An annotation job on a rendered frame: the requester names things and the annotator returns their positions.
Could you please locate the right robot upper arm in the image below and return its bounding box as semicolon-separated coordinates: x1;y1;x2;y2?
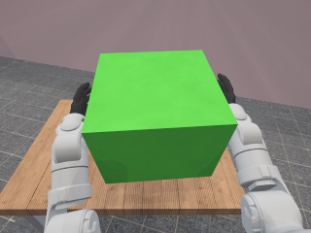
240;190;311;233

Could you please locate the right robot forearm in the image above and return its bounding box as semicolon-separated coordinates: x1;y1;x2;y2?
228;103;303;227

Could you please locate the robot left hand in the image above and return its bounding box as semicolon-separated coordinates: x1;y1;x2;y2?
69;82;92;116

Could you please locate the left robot upper arm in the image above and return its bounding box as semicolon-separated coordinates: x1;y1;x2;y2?
45;209;101;233

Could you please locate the left robot forearm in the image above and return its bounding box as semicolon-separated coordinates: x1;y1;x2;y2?
44;113;92;233

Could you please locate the robot right hand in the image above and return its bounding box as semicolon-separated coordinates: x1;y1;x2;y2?
217;73;236;104

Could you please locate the carton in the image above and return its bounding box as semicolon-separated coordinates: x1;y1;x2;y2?
81;50;238;184

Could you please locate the table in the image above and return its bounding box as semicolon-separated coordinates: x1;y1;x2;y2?
0;99;245;233

